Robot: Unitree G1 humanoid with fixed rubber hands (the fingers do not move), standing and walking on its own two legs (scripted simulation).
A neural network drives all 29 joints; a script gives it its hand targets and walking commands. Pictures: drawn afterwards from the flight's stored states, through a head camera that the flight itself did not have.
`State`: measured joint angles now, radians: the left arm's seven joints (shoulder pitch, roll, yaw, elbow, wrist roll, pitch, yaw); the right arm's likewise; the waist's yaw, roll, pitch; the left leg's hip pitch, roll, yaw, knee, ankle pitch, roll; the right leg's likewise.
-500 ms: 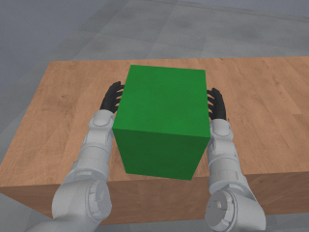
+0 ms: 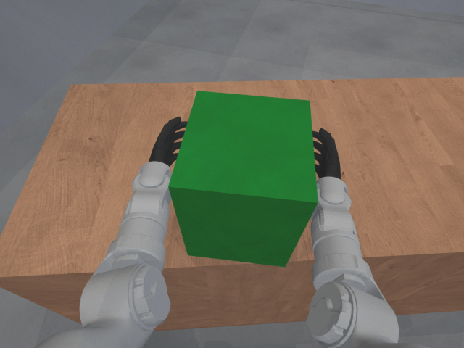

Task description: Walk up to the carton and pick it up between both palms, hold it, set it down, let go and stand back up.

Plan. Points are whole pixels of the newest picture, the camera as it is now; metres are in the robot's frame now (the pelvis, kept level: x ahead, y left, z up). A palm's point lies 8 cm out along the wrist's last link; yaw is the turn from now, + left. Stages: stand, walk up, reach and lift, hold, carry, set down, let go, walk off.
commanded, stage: set down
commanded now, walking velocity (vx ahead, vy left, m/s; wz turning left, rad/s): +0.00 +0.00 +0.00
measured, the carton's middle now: (243, 184) +0.41 -0.03 +0.03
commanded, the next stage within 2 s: none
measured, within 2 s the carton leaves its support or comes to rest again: neither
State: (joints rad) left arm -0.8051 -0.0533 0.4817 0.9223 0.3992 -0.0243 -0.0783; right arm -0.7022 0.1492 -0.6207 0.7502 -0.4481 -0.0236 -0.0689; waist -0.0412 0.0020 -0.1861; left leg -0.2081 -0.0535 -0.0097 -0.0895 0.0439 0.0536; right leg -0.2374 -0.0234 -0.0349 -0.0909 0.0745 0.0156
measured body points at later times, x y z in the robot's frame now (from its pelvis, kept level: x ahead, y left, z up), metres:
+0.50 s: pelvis +0.00 +0.00 +0.00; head +0.06 +0.00 +0.45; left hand +0.44 +0.12 +0.08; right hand +0.41 -0.18 +0.07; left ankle -0.03 +0.09 -0.75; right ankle -0.01 -0.13 -0.75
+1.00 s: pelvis +0.00 +0.00 +0.00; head +0.06 +0.01 +0.44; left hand +0.46 +0.16 +0.06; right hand +0.42 -0.18 +0.05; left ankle -0.03 +0.09 -0.75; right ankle -0.01 -0.13 -0.75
